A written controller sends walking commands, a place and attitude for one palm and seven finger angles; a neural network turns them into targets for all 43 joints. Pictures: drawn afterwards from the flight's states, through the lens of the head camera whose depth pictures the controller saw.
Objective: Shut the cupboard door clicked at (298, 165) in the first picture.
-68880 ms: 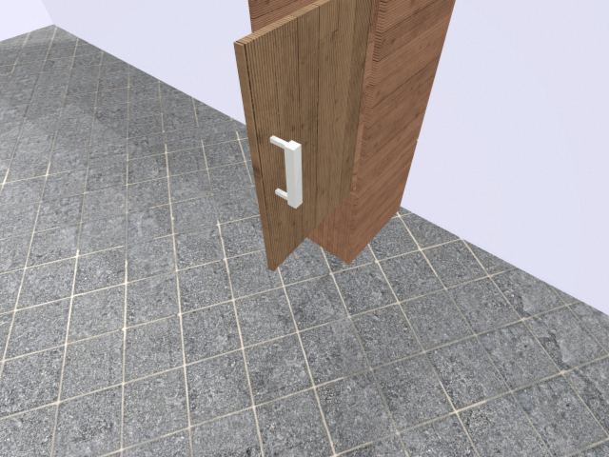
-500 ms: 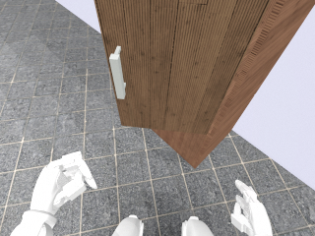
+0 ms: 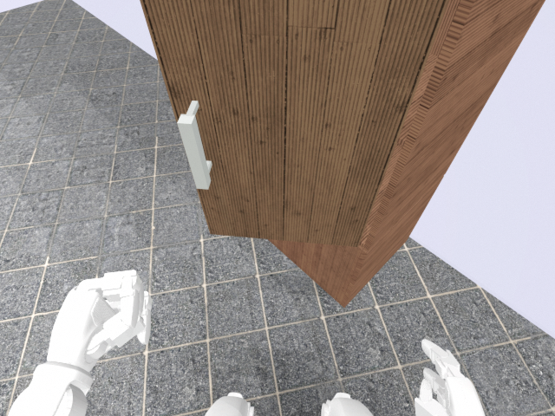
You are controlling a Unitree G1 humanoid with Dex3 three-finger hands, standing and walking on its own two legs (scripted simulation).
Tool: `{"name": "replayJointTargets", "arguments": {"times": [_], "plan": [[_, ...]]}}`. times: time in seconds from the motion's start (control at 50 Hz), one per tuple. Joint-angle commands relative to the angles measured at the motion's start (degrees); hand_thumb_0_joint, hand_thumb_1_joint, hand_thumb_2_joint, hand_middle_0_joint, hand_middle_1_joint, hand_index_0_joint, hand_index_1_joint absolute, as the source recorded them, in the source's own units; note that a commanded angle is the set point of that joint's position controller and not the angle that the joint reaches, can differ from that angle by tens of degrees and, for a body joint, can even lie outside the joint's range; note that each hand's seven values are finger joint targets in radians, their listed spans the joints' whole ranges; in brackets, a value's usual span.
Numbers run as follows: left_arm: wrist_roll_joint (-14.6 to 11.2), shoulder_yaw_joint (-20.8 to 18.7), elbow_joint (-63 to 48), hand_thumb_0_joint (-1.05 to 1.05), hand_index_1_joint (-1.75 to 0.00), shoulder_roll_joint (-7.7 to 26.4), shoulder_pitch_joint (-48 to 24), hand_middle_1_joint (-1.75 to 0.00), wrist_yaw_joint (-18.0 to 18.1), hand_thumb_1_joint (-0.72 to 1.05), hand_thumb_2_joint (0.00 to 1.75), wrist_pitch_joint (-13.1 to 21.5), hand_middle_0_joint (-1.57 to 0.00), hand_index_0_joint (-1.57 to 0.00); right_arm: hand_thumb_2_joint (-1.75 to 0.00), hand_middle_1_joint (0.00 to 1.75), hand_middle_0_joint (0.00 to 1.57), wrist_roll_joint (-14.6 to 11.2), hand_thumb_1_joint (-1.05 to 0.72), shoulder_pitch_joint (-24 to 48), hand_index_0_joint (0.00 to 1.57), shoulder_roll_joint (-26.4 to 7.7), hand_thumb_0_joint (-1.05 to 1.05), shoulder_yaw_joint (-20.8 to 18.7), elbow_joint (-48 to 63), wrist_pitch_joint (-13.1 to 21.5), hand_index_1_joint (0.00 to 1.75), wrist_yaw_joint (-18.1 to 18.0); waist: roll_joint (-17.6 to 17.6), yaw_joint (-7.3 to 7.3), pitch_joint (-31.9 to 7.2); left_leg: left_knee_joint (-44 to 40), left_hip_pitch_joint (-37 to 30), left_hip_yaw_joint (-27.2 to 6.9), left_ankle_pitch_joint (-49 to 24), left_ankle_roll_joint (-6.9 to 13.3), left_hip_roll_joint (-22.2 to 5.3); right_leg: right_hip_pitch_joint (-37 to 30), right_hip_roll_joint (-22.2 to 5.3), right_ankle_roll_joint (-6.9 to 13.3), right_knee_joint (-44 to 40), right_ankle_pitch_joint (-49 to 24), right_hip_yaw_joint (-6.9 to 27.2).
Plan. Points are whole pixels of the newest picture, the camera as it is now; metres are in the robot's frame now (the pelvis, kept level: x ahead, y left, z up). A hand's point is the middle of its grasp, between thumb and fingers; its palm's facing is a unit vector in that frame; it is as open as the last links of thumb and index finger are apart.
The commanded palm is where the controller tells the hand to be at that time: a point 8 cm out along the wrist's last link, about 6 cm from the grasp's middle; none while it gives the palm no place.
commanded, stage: raise the hand and make a fist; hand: left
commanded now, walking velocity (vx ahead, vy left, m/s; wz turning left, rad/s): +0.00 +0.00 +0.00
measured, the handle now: (198, 147) +0.53 +0.18 +0.07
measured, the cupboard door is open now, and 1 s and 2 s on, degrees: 40 40 40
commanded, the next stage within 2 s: bring the fist close to the handle in 0.28 s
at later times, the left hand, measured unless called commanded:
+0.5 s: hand (135, 321) +0.22 +0.19 +0.07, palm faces -0.05 -1.00 -0.04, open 3.1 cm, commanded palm +0.22 +0.23 +0.07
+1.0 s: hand (195, 237) +0.35 +0.15 +0.06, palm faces -0.10 -0.99 -0.05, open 3.1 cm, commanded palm +0.34 +0.20 +0.07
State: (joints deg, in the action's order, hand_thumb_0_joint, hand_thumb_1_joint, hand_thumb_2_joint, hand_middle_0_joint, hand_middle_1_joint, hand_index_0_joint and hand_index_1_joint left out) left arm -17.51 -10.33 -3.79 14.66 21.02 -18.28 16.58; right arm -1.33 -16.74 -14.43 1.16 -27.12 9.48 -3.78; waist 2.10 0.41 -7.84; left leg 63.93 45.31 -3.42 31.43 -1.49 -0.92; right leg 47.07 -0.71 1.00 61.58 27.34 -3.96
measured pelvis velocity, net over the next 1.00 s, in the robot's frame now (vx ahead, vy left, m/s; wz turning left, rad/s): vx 0.00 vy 0.01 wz -0.01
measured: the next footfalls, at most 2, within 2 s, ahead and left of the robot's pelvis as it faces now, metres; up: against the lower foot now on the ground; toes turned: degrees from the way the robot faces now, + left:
none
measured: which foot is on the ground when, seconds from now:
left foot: down 0.00-1.00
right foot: down 0.00-1.00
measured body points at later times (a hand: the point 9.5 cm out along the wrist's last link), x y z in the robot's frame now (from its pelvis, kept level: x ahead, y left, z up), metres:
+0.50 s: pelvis -0.01 +0.01 +0.00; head +0.04 +0.00 +0.44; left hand +0.22 +0.24 +0.07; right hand +0.17 -0.22 -0.08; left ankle +0.00 +0.13 -0.66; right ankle +0.03 -0.11 -0.66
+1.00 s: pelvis +0.00 +0.01 +0.00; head +0.07 +0.00 +0.45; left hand +0.35 +0.20 +0.07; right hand +0.13 -0.24 -0.10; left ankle +0.00 +0.13 -0.66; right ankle +0.03 -0.11 -0.66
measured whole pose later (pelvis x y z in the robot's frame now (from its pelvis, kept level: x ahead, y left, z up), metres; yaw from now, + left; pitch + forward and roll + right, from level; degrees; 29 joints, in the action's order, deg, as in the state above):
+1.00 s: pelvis +0.00 +0.01 +0.00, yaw +0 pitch +14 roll +0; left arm -10.7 -6.1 20.8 12.7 -11.0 -10.3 15.6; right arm -0.8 -16.4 -14.5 1.5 -32.1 6.9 -2.9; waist 1.6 -1.5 -6.5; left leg 61.6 46.5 -1.9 29.6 -0.9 -0.2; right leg 49.0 -1.4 0.5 60.3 25.7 -2.4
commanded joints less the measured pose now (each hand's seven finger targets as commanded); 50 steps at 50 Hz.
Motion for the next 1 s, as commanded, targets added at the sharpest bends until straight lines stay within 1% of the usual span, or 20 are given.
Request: {"name": "replayJointTargets", "arguments": {"times": [0.0,0.02,0.06,0.1,0.14,0.24,0.3,0.36,0.42,0.48,0.56,0.62,0.68,0.7,0.76,0.8,0.84,0.88,0.9,0.98], "plan": [[-1.2,-5.9,-11.8,0.0,-1.5,10.1,-2.9,-1.5,-0.4,0.9,0.9,3.3,-1.3,-1.3,-0.9,0.3,0.2,-0.1,-0.9,3.0,0.2,-6.6,0.0,-3.3,10.1,3.8,0.3,-0.7,-2.7,0.15,-10.0,-8.5,0.7,2.6,-13.9,2.3,2.2,-15.6,0.1,-0.3,-12.1,-7.9,5.9],[-1.5,-6.5,-12.8,0.0,-1.5,9.6,-3.2,-1.5,0.1,0.9,0.9,4.2,-1.3,-1.3,-0.9,0.3,0.2,0.1,-0.9,3.1,0.2,-6.3,0.0,-3.2,10.2,3.7,0.3,-0.7,-3.5,0.51,-11.3,-8.4,0.7,2.7,-14.0,2.3,2.2,-16.5,-0.2,-0.5,-12.0,-7.9,6.3],[-1.9,-6.8,-13.1,0.0,-1.5,8.8,-3.6,-1.5,1.2,0.9,0.9,6.1,-1.3,-1.3,-0.9,0.3,0.2,0.0,-0.9,3.3,0.2,-5.8,0.0,-3.1,10.0,3.9,0.3,-0.7,-2.9,0.59,-10.1,-8.4,0.7,2.8,-13.3,2.1,2.1,-15.3,0.0,-0.4,-11.7,-6.9,6.0],[-1.9,-7.7,-14.4,0.0,-1.5,9.7,-4.3,-1.5,2.4,0.9,0.9,7.9,-1.3,-1.3,-0.9,0.3,0.2,0.3,-0.9,3.6,0.2,-5.8,0.0,-3.1,9.5,4.1,0.3,-0.6,-0.6,0.9,-10.8,-8.1,0.4,2.7,-13.6,2.1,2.1,-15.1,0.3,0.0,-10.7,-7.1,5.6],[-1.5,-5.2,-12.0,0.0,-1.5,7.0,-2.7,-1.5,2.4,0.9,0.9,8.5,-1.3,-1.3,-0.9,0.3,0.2,0.2,-0.9,3.4,0.2,-5.8,0.0,-3.1,9.1,4.2,0.3,-0.4,-0.3,0.27,-9.8,-8.6,-0.2,2.7,-13.0,2.0,2.0,-13.2,0.4,0.0,-10.4,-7.0,4.8],[-0.6,-1.4,-8.7,0.0,-1.5,6.0,-1.6,-1.5,-0.4,0.9,0.9,5.4,-1.3,-1.3,-0.9,0.3,0.2,-0.4,-0.9,2.9,0.2,-6.9,0.0,-3.3,9.7,3.8,0.3,-0.3,-1.9,-0.71,-7.4,-9.5,0.7,2.5,-9.9,2.4,2.1,-11.6,0.3,-0.2,-12.1,-2.6,4.8],[-1.1,-3.8,-10.2,0.0,-1.5,8.7,-3.1,-1.5,-0.7,0.9,0.9,4.3,-1.3,-1.3,-0.9,0.3,0.2,-0.4,-0.9,3.3,0.2,-6.9,0.0,-3.2,9.9,3.8,0.3,-0.8,-2.2,-0.38,-7.6,-9.3,0.8,2.4,-9.8,2.6,2.1,-12.5,0.4,-0.1,-12.9,-1.2,5.6],[-1.9,-5.7,-13.5,0.0,-1.5,8.8,-5.4,-1.5,0.2,0.9,0.9,5.9,-1.3,-1.3,-0.9,0.3,0.2,-0.2,-0.9,3.5,0.2,-6.5,0.0,-3.0,10.1,4.1,0.3,-1.0,-1.7,0.11,-10.1,-9.3,-0.7,2.2,-11.4,2.4,2.0,-12.8,0.7,0.0,-11.2,-4.0,4.4],[-1.0,-2.1,-13.3,0.0,-1.5,6.4,-14.7,-1.5,2.1,0.9,0.9,7.6,-1.3,-1.3,-0.9,0.3,0.2,0.3,-0.9,3.8,0.2,-6.5,0.0,-2.3,8.4,4.9,0.3,-1.1,1.6,-1.59,-8.8,-8.8,-1.3,1.3,-10.5,2.3,1.7,-8.5,1.3,0.3,-8.7,-4.7,2.5],[0.3,0.9,-7.8,0.0,-1.5,4.5,-18.9,-1.5,2.4,0.9,0.9,7.2,-1.3,-1.3,-0.9,0.3,0.2,0.1,-0.9,3.1,0.2,-7.3,0.0,-2.3,6.9,5.2,0.3,-1.2,0.2,-3.1,-7.4,-8.8,-0.6,0.7,-7.5,2.3,1.5,-5.1,1.4,0.1,-8.4,-2.3,1.7],[2.7,4.5,-5.2,0.0,-1.5,3.5,-23.1,-1.5,2.1,0.9,0.9,2.8,-1.3,-1.3,-0.9,0.3,0.2,-0.2,-0.9,2.2,0.2,-7.7,0.0,-2.5,6.8,5.1,0.3,-1.2,2.3,-2.53,-11.4,-10.7,-3.0,0.4,-9.1,2.3,1.6,-7.1,0.9,0.2,-8.3,-5.1,1.3],[3.6,1.1,-4.3,0.0,-1.5,6.5,-25.4,-1.5,3.9,0.9,0.9,-0.3,-1.3,-1.3,-0.9,0.3,0.2,-0.1,-0.9,2.0,0.2,-7.6,0.0,-2.6,7.1,4.1,0.3,-1.0,1.3,-1.21,-15.1,-11.7,-4.7,0.5,-13.5,2.1,1.5,-10.2,0.8,0.4,-8.1,-9.3,1.0],[3.4,-1.2,-4.1,0.0,-1.5,6.1,-28.5,-1.5,6.8,0.9,0.9,-0.4,-1.3,-1.3,-0.9,0.3,0.2,0.3,-0.9,2.5,0.2,-6.7,0.0,-2.3,7.1,3.1,0.3,-0.4,1.2,-0.14,-17.3,-12.1,-5.8,1.0,-17.8,1.7,1.7,-13.1,0.8,0.4,-7.4,-14.1,0.8],[3.1,-3.2,-2.6,0.0,-1.5,7.4,-28.5,-1.5,8.0,0.9,0.9,-0.2,-1.3,-1.3,-0.9,0.3,0.2,0.4,-0.9,2.2,0.2,-6.8,0.0,-2.3,7.0,2.8,0.3,-0.4,-0.6,0.23,-17.0,-12.3,-5.2,0.9,-18.8,1.6,1.6,-14.2,0.9,0.5,-7.4,-15.0,0.6],[3.6,-0.7,1.8,0.0,-1.5,3.9,-32.5,-1.5,9.5,0.9,0.9,1.5,-1.3,-1.3,-0.9,0.3,0.2,0.6,-0.9,2.2,0.2,-6.3,0.0,-2.2,5.7,1.8,0.3,0.3,-1.5,-1.04,-14.9,-12.1,-4.3,1.8,-17.8,1.6,1.5,-13.5,0.6,0.1,-8.0,-15.2,1.0],[4.8,0.2,6.3,0.0,-1.5,4.2,-36.3,-1.5,9.5,0.9,0.9,2.3,-1.3,-1.3,-0.9,0.3,0.2,0.5,-0.9,1.6,0.2,-6.9,0.0,-2.4,4.8,1.3,0.3,0.4,-2.8,-2.25,-12.4,-12.0,-2.8,1.8,-15.8,1.9,1.3,-11.9,0.7,0.1,-8.7,-13.1,1.3],[6.1,2.2,9.9,0.0,-1.5,3.2,-39.4,-1.5,8.8,0.9,0.9,2.8,-1.3,-1.3,-0.9,0.3,0.2,0.5,-0.9,1.2,0.2,-7.1,0.0,-2.7,3.8,0.9,0.3,0.7,-2.0,-3.07,-11.8,-11.8,-3.1,2.1,-14.5,1.9,1.2,-10.3,0.4,0.1,-9.1,-12.4,1.7],[6.6,4.3,11.8,0.0,-1.5,2.1,-43.0,-1.5,7.7,0.9,0.9,2.9,-1.3,-1.3,-0.9,0.3,0.2,0.4,-0.9,0.6,0.2,-7.4,0.0,-2.9,3.5,0.7,0.3,0.7,-0.4,-3.38,-12.3,-12.2,-4.2,2.0,-14.8,1.9,1.2,-10.0,0.3,0.3,-9.2,-12.9,1.8],[6.5,4.4,11.9,0.0,-1.5,2.5,-45.6,-1.5,7.4,0.9,0.9,2.9,-1.3,-1.3,-0.9,0.3,0.2,0.3,-0.9,0.2,0.2,-7.6,0.0,-3.0,3.2,0.5,0.3,0.5,-1.5,-4.07,-13.5,-11.9,-4.7,1.9,-15.4,2.1,1.1,-10.5,0.4,0.2,-9.4,-13.5,1.9],[5.3,0.8,14.0,0.0,-1.5,4.9,-54.2,-1.5,7.7,0.9,0.9,3.9,-1.3,-1.3,-0.9,0.3,0.2,0.3,-0.9,0.1,0.2,-7.3,0.0,-3.2,2.0,0.0,0.3,0.2,-1.4,-3.4,-18.7,-11.5,-5.3,2.5,-17.4,2.1,1.4,-13.7,0.1,0.0,-9.2,-16.9,2.8]]}}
